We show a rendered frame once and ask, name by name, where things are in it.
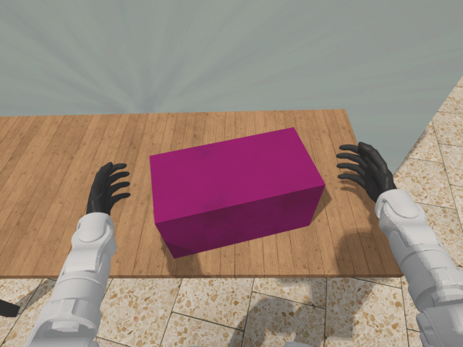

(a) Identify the table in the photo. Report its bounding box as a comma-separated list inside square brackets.
[0, 109, 404, 317]

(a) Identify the robot left hand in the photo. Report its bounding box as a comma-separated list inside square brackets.
[86, 162, 131, 215]

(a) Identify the robot right hand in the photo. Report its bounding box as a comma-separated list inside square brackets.
[336, 142, 397, 202]

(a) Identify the carton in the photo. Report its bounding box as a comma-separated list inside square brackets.
[150, 127, 326, 259]

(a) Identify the robot left forearm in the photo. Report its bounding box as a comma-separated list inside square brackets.
[23, 213, 117, 347]

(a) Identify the right robot upper arm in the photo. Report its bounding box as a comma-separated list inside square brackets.
[416, 303, 463, 347]

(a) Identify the robot right forearm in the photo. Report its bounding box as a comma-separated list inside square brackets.
[375, 189, 463, 313]

